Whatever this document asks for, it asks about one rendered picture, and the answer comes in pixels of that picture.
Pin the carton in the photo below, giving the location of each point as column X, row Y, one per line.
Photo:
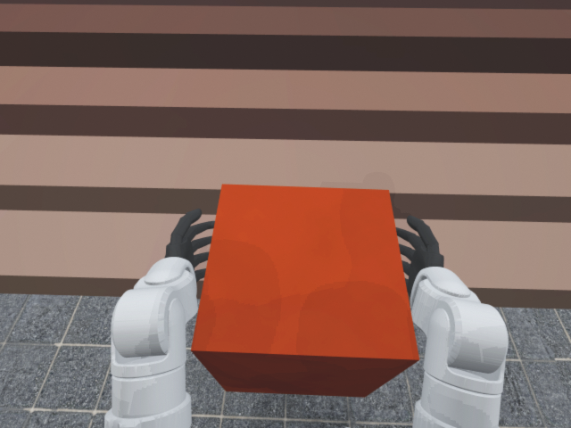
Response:
column 304, row 292

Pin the left robot forearm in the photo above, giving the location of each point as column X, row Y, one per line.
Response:
column 148, row 349

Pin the robot left hand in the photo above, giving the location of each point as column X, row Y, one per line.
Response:
column 180, row 241

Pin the robot right hand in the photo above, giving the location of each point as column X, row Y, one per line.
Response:
column 426, row 253

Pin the right robot forearm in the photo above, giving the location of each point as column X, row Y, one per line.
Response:
column 466, row 348

